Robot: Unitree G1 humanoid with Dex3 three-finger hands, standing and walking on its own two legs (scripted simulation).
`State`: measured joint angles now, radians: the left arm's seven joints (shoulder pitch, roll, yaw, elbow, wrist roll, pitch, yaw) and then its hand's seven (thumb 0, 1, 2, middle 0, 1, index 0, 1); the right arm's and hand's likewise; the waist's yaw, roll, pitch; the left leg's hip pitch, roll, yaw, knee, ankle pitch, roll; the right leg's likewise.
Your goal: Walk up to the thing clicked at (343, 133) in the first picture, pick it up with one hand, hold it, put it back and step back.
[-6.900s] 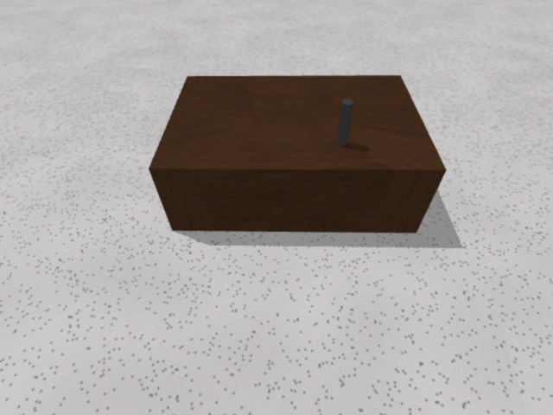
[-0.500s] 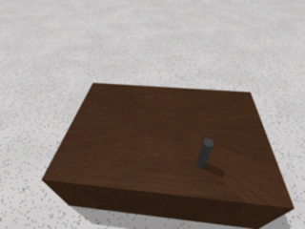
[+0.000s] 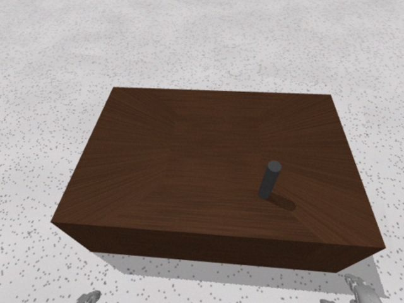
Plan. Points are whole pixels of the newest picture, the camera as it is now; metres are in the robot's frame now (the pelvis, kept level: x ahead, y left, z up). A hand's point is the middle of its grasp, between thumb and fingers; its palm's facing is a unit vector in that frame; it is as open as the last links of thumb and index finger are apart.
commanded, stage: go down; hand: right
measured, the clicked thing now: (268, 181) +0.54 -0.18 -0.29
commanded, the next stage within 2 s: none
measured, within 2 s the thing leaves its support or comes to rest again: neither
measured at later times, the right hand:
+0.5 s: hand out of the picture +0.16 -0.26 -0.14, palm faces +0.01 +0.94 -0.33, open 17.5 cm
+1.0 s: hand out of the picture +0.17 -0.27 -0.14, palm faces +0.03 +0.95 -0.32, open 17.6 cm
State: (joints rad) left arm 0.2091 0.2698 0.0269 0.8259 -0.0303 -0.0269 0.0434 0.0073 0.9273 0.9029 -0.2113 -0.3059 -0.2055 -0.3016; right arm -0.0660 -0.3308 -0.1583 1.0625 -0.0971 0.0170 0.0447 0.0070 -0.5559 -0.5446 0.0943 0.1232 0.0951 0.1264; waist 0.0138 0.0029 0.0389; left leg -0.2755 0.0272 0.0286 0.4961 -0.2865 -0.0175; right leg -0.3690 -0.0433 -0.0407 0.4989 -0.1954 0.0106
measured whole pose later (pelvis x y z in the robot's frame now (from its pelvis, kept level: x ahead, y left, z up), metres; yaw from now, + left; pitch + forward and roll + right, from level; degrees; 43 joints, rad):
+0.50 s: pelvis +0.02 +0.00 -0.02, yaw -1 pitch +8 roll +1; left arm 0.22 0.26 0.01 0.67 -0.02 -0.11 0.10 0.01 0.90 0.88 -0.21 -0.30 -0.20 -0.30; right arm 0.15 -0.35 -0.18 0.62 -0.09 0.27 0.12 0.00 0.53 -0.04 0.04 0.05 0.05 0.06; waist 0.02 -0.01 -0.04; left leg -0.41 0.03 0.05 0.69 -0.42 -0.02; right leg -0.53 -0.05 -0.01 0.72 -0.33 0.01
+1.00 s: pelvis +0.03 +0.00 -0.04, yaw -2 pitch +11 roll +2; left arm 0.25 0.24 -0.01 0.60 -0.03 -0.15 0.14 0.01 0.89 0.89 -0.20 -0.30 -0.19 -0.30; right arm 0.30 -0.38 -0.18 0.32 -0.04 0.43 0.13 -0.01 0.57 -0.02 0.05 0.05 0.05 0.05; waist 0.03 -0.03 -0.11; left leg -0.52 0.02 0.07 0.84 -0.50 -0.02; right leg -0.66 -0.06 0.02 0.90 -0.42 0.02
